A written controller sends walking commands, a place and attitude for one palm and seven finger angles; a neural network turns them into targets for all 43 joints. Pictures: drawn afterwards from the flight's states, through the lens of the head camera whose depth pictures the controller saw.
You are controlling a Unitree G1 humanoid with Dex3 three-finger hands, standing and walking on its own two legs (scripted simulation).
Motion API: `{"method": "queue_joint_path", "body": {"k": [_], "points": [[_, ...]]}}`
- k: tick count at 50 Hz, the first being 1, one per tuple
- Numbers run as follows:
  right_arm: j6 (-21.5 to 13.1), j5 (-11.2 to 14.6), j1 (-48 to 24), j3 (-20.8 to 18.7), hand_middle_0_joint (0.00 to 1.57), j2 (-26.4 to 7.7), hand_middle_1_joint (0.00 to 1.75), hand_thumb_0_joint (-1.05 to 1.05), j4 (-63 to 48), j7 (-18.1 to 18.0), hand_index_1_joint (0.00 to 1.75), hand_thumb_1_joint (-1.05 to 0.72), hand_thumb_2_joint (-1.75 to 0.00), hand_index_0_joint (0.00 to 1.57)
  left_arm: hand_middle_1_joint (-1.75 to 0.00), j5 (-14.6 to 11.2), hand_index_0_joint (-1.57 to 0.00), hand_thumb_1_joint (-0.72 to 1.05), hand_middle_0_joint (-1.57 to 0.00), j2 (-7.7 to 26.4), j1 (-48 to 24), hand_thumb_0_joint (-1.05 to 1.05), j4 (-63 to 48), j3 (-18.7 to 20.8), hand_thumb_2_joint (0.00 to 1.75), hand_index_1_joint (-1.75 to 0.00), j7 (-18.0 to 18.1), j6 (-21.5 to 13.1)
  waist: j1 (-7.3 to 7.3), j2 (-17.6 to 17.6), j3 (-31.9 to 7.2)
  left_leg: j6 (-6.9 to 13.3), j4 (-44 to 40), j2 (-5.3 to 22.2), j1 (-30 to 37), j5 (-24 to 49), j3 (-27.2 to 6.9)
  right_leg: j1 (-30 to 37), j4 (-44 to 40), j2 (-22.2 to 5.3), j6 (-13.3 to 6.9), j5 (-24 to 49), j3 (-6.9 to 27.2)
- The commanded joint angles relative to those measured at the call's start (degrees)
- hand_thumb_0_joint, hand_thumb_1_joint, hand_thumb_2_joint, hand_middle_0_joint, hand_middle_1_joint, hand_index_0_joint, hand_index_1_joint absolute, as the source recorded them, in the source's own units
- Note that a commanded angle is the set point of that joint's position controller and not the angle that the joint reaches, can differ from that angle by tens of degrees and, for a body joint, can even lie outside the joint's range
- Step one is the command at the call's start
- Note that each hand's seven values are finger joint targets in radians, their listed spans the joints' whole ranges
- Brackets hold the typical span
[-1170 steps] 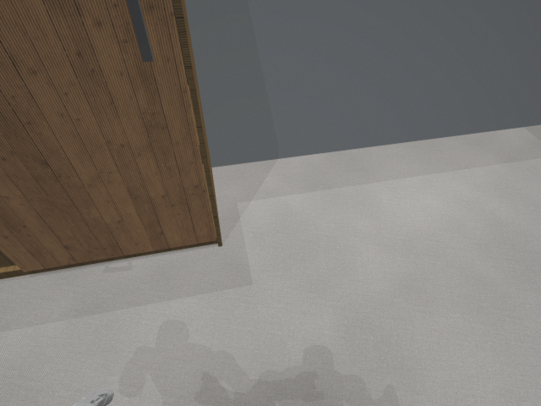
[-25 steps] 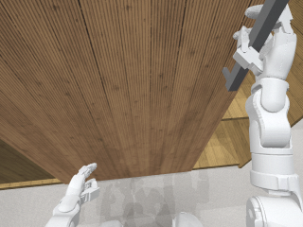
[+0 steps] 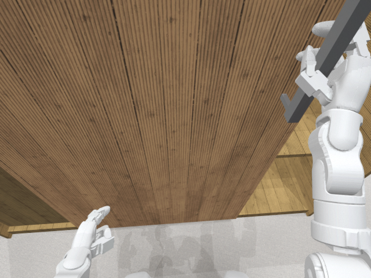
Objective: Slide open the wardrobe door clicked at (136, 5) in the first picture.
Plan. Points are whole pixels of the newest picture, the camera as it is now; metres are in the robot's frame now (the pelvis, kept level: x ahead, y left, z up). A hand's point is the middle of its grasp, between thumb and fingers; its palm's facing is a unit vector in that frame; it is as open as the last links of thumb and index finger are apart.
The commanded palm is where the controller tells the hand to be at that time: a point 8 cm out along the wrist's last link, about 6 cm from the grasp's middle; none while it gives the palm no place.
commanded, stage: step sideways, sliding the door along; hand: right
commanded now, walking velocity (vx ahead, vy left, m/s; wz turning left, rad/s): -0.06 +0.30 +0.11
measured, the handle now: (323, 43) +0.41 -0.22 +0.29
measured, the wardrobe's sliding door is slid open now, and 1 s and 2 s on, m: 0.41 0.53 0.54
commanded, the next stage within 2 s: stop walking and hold the door there in 1.32 s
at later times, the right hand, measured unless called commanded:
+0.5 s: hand (250, 79) +0.36 -0.10 +0.25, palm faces +0.09 +1.00 -0.03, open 6.1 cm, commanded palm +0.35 -0.11 +0.25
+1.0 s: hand (228, 78) +0.36 -0.07 +0.26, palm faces +0.11 +0.99 -0.02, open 6.0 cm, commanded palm +0.34 -0.06 +0.24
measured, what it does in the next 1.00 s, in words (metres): steps on the spot: right foot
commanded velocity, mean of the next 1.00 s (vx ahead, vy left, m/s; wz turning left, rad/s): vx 0.07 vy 0.30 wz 0.05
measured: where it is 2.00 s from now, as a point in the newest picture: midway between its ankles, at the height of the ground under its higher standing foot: outside the picture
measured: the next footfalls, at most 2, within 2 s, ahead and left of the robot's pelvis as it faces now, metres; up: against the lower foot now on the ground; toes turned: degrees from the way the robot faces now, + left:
right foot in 0.80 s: +0.04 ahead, -0.10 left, +0.00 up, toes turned -5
left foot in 1.12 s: +0.00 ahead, +0.28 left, -0.01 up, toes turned +9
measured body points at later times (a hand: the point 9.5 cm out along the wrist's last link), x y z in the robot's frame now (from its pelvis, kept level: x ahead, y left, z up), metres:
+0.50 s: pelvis -0.02 +0.01 +0.00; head +0.02 +0.02 +0.44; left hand +0.20 +0.21 -0.10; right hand +0.35 -0.16 +0.26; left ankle +0.03 +0.13 -0.71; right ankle +0.01 -0.18 -0.72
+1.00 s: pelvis -0.05 +0.06 +0.02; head -0.01 +0.05 +0.46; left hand +0.11 +0.29 -0.09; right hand +0.35 -0.12 +0.26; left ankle -0.03 +0.23 -0.66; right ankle +0.00 -0.10 -0.72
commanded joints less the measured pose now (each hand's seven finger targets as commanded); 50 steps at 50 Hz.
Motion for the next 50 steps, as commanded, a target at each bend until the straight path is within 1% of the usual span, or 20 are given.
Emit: {"method": "queue_joint_path", "body": {"k": [1, 5, 7, 11, 13, 17, 19, 21, 24, 25, 30, 33, 35, 37, 38, 39, 40, 43, 47, 50], "points": [[-10.44, 0.35, -26.07, 17.67, 0.45, 5.38, 1.4, 0.0, -23.35, 6.25, 1.4, -0.9, -0.9, 0.45, -0.3, -0.55, -0.2, 0.9, -0.2, 6.08, -6.41, 0.0, -10.3, 1.66, 0.9, -0.3, -1.38, -3.13, 6.25, -12.92, -25.62, 0.58, -3.22, -1.47, 2.36, 4.1, -0.75, 16.81, -2.31, -8.13, -11.23, 41.65, 1.39], [-9.57, -0.58, -23.98, 15.45, 0.45, 0.78, 1.4, 0.0, -22.34, 5.26, 1.4, -0.9, -0.9, 0.45, -0.3, -1.53, -0.2, 0.9, -0.2, 5.37, -5.46, 0.0, -9.68, 2.02, 0.9, -0.3, -0.49, -3.27, 7.02, 12.62, -28.9, 3.98, -9.67, 6.44, 13.53, 42.84, -8.11, 6.2, 7.38, 3.86, -6.02, 13.48, -2.71], [-10.35, -0.38, -24.7, 18.17, 0.45, 4.16, 1.4, 0.0, -23.32, 5.44, 1.4, -0.9, -0.9, 0.45, -0.3, -0.85, -0.2, 0.9, -0.2, 3.85, -6.14, 0.0, -9.13, 0.98, 0.9, -0.3, -0.03, -3.06, 6.9, 8.9, -28.72, 4.94, -7.09, 8.42, 12.75, 44.22, -9.48, 3.64, 4.78, 5.14, -6.68, 2.78, -1.79], [-10.75, 0.96, -26.94, 22.78, 0.45, 10.1, 1.4, 0.0, -24.87, 6.83, 1.4, -0.9, -0.9, 0.45, -0.3, 0.43, -0.2, 0.9, -0.2, 6.04, -7.83, 0.0, -10.93, 1.57, 0.9, -0.3, -0.05, -1.89, 6.51, -16.27, -26.19, -0.36, 7.07, -1.73, -3.8, 1.46, -0.66, 16.44, -8.99, -11.73, -14.41, 32.97, 8.84], [-11.36, 0.37, -29.98, 22.7, 0.45, 10.13, 1.4, 0.0, -23.03, 7.37, 1.4, -0.9, -0.9, 0.45, -0.3, 0.25, -0.2, 0.9, -0.2, 5.57, -7.13, 0.0, -10.55, 1.23, 0.9, -0.3, -1.41, -1.99, 6.05, -15.01, -24.28, 0.81, 3.44, -1.8, -1.6, -5.44, -1.21, 14.48, -5.44, -10.29, -14.12, 38.99, 3.37], [-10.36, -0.78, -29.03, 21.17, 0.45, 7.66, 1.4, 0.0, -19.52, 6.81, 1.4, -0.9, -0.9, 0.45, -0.3, -1.07, -0.2, 0.9, -0.2, 4.82, -6.44, 0.0, -10.75, 1.47, 0.9, -0.3, -1.41, -2.52, 6.32, 4.1, -27.19, 2.44, -10.27, 1.78, 8.12, 30.72, -4.06, 11.19, 5.51, 0.96, -7.71, 24.81, -3.17], [-10.4, -1.1, -27.88, 18.78, 0.45, 4.67, 1.4, 0.0, -18.48, 6.5, 1.4, -0.9, -0.9, 0.45, -0.3, -0.59, -0.2, 0.9, -0.2, 4.21, -6.81, 0.0, -9.46, 1.77, 0.9, -0.3, -0.21, -2.12, 6.23, 17.38, -27.74, 6.2, -8.95, 7.77, 13.97, 47.07, -12.19, 1.17, 10.82, 6.52, -6.07, 0.61, -1.96], [-11.07, -0.66, -29.0, 20.3, 0.45, 6.4, 1.4, 0.0, -20.15, 6.25, 1.4, -0.9, -0.9, 0.45, -0.3, -0.03, -0.2, 0.9, -0.2, 3.39, -5.58, 0.0, -7.69, 0.87, 0.9, -0.3, 0.43, -1.79, 7.21, 9.77, -28.64, 5.77, -4.2, 8.1, 11.49, 41.65, -9.98, 4.36, 0.62, 5.34, -7.23, 1.27, -0.99], [-11.79, 0.66, -31.15, 18.78, 0.45, 5.96, 1.4, 0.0, -21.3, 7.62, 1.4, -0.9, -0.9, 0.45, -0.3, 1.78, -0.2, 0.9, -0.2, 5.6, -7.94, 0.0, -9.53, 1.41, 0.9, -0.3, 0.55, -0.73, 6.68, -16.75, -26.69, -0.56, 14.26, -1.64, -10.0, -7.19, -2.47, 19.35, -10.77, -14.98, -17.16, 37.66, 13.66], [-11.98, 0.49, -32.84, 17.5, 0.45, 3.92, 1.4, 0.0, -22.46, 7.67, 1.4, -0.9, -0.9, 0.45, -0.3, 1.49, -0.2, 0.9, -0.2, 5.49, -7.77, 0.0, -9.18, 1.4, 0.9, -0.3, 0.17, -0.16, 6.0, -16.33, -25.68, -0.12, 16.85, -0.83, -10.62, -11.02, -4.56, 19.44, -10.29, -14.98, -18.09, 39.92, 12.38], [-10.66, -0.3, -31.71, 13.96, 0.45, 1.36, 1.4, 0.0, -16.12, 6.67, 1.4, -0.9, -0.9, 0.45, -0.3, -0.57, -0.2, 0.9, -0.2, 5.74, -7.15, 0.0, -9.05, 0.91, 0.9, -0.3, -0.52, -0.41, 5.46, -2.72, -27.12, 1.43, -10.28, -1.97, 9.46, 8.64, -0.15, 9.3, 3.01, -3.56, -8.87, 19.17, -2.08], [-9.84, -0.64, -30.05, 10.49, 0.45, -3.4, 1.4, 0.0, -11.86, 5.42, 1.4, -0.9, -0.9, 0.45, -0.3, -0.23, -0.2, 0.9, -0.2, 4.07, -7.16, 0.0, -7.29, 1.02, 0.9, -0.3, 0.59, -1.69, 3.59, 23.27, -26.26, 10.4, -14.93, 12.21, 17.33, 35.54, -20.64, -11.1, 24.39, 9.65, -6.02, -18.96, -0.59], [-9.89, -0.35, -32.63, 11.0, 0.45, -2.34, 1.4, 0.0, -15.93, 4.83, 1.4, -0.9, -0.9, 0.45, -0.3, 0.56, -0.2, 0.9, -0.2, 4.14, -6.49, 0.0, -5.09, 0.53, 0.9, -0.3, 1.39, -1.83, 4.42, 16.22, -27.72, 13.86, -9.63, 14.19, 19.6, 43.68, -20.72, -11.22, 20.23, 8.07, -6.42, -18.82, 1.49], [-10.74, 0.08, -35.78, 14.87, 0.45, 2.07, 1.4, 0.0, -15.23, 5.38, 1.4, -0.9, -0.9, 0.45, -0.3, 0.86, -0.2, 0.9, -0.2, 3.26, -5.48, 0.0, -4.7, -0.78, 0.9, -0.3, 1.69, -0.66, 6.99, 10.8, -30.35, 10.23, -1.4, 10.04, 14.47, 40.64, -12.05, 1.11, -2.34, 8.18, -6.86, -5.47, -2.2], [-11.27, 0.26, -35.53, 13.44, 0.45, 0.29, 1.4, 0.0, -13.75, 5.66, 1.4, -0.9, -0.9, 0.45, -0.3, 1.13, -0.2, 0.9, -0.2, 5.16, -4.96, 0.0, -4.42, 0.28, 0.9, -0.3, 2.12, -0.23, 7.83, 3.44, -31.07, 6.4, 6.61, 6.14, 1.63, 27.85, -7.34, 16.4, -12.02, 3.82, -8.46, 8.94, 0.1], [-11.63, 1.24, -35.19, 14.48, 0.45, 1.67, 1.4, 0.0, -14.12, 6.41, 1.4, -0.9, -0.9, 0.45, -0.3, 1.56, -0.2, 0.9, -0.2, 8.43, -6.53, 0.0, -6.63, 1.67, 0.9, -0.3, 2.09, -0.09, 6.82, -16.69, -30.27, 0.84, 18.01, -1.69, -18.37, -2.04, -1.1, 28.61, -14.17, -14.39, -15.25, 28.71, 19.77], [-11.27, 1.37, -35.13, 14.5, 0.45, 2.17, 1.4, 0.0, -12.03, 6.5, 1.4, -0.9, -0.9, 0.45, -0.3, 0.47, -0.2, 0.9, -0.2, 7.6, -8.16, 0.0, -8.77, 1.11, 0.9, -0.3, 1.54, 1.16, 5.27, -15.05, -29.63, 1.4, 27.4, -1.19, -18.04, -11.61, -6.29, 25.99, -16.6, -19.8, -17.97, 25.32, 25.62], [-11.14, 0.39, -39.64, 13.71, 0.45, 1.65, 1.4, 0.0, -11.27, 6.41, 1.4, -0.9, -0.9, 0.45, -0.3, 0.63, -0.2, 0.9, -0.2, 6.3, -8.34, 0.0, -6.62, -0.15, 0.9, -0.3, 0.89, 1.57, 5.09, -9.14, -20.21, 0.74, 30.59, 2.73, -20.34, -6.11, -7.7, 14.87, -18.06, -16.95, -19.13, 14.89, 17.61], [-9.65, 0.39, -36.52, 16.72, 0.45, 5.08, 1.4, 0.0, -9.44, 6.43, 1.4, -0.9, -0.9, 0.45, -0.3, -0.07, -0.2, 0.9, -0.2, 6.85, -5.4, 0.0, -7.23, 0.21, 0.9, -0.3, 1.5, 0.55, 5.83, -12.76, -24.13, 0.41, 12.93, 1.75, -10.8, -5.09, -1.15, 19.33, -14.04, -10.55, -14.4, 26.74, 2.67], [-9.41, 0.81, -38.77, 17.61, 0.45, 5.44, 1.4, 0.0, -10.43, 6.49, 1.4, -0.9, -0.9, 0.45, -0.3, -0.64, -0.2, 0.9, -0.2, 7.09, -4.3, 0.0, -7.65, 0.22, 0.9, -0.3, 1.65, -1.4, 7.19, -14.26, -25.45, 0.41, 4.35, -0.43, -4.89, -5.94, 2.52, 19.73, -12.49, -8.4, -12.81, 25.07, -0.2]]}}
